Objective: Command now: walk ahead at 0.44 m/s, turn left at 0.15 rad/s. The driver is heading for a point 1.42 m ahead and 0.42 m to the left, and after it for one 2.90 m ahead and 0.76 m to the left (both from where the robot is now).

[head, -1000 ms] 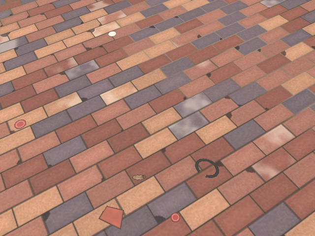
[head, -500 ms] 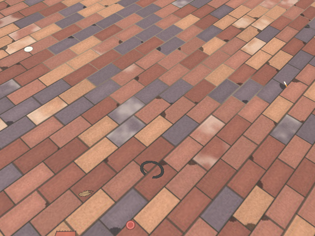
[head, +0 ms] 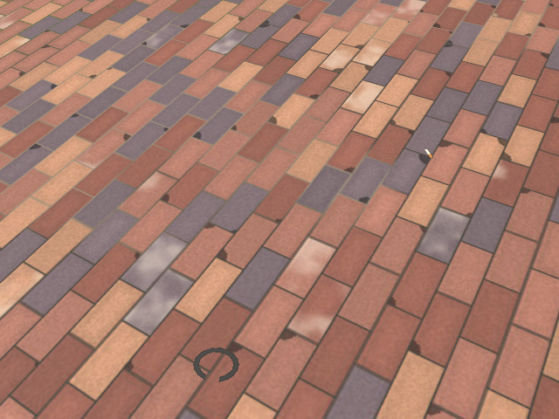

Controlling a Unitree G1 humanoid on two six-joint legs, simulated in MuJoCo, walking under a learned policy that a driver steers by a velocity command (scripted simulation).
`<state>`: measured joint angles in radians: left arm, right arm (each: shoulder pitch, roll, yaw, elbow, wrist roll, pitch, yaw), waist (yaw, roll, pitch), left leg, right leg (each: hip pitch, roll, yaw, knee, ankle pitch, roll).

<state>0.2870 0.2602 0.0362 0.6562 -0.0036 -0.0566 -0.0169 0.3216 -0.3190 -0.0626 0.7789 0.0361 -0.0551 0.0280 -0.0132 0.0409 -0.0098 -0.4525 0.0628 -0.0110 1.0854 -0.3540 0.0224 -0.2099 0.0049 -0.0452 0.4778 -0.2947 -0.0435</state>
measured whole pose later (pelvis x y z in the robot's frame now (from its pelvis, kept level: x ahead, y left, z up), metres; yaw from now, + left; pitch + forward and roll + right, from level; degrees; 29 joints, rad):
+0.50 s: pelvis +0.26 +0.04 -0.01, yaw +16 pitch +1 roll +1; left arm 0.29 0.29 0.03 0.73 -0.01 -0.11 0.01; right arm 0.19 -0.31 -0.07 0.66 0.02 -0.05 0.04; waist 0.01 0.00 0.06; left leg -0.37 -0.13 0.01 0.51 -0.16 0.12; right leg -0.35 -0.02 0.04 1.25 -0.40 0.00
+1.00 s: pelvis +0.55 +0.07 +0.00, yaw +32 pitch +1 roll -1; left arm 0.25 0.26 0.05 0.70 0.01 -0.10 -0.01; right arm 0.29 -0.31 -0.05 0.70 0.02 -0.03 0.00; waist 0.01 0.04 0.02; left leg -0.47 -0.01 -0.08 1.18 -0.36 0.01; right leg -0.28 0.03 -0.01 0.45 -0.19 -0.02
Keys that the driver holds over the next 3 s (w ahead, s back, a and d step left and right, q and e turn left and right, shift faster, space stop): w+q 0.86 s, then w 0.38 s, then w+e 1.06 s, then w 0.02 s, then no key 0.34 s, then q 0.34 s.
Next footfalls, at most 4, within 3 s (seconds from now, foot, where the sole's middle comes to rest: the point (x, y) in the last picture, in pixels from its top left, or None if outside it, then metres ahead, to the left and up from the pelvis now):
0.38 left None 0.35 0.12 -0.78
0.84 right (301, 356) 0.67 0.01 -0.78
1.32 left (165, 337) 0.74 0.37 -0.78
1.84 right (206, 228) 1.11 0.29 -0.78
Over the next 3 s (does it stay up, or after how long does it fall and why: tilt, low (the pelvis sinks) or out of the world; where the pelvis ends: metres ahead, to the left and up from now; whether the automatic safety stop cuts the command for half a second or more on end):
stays up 1.34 0.43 -0.01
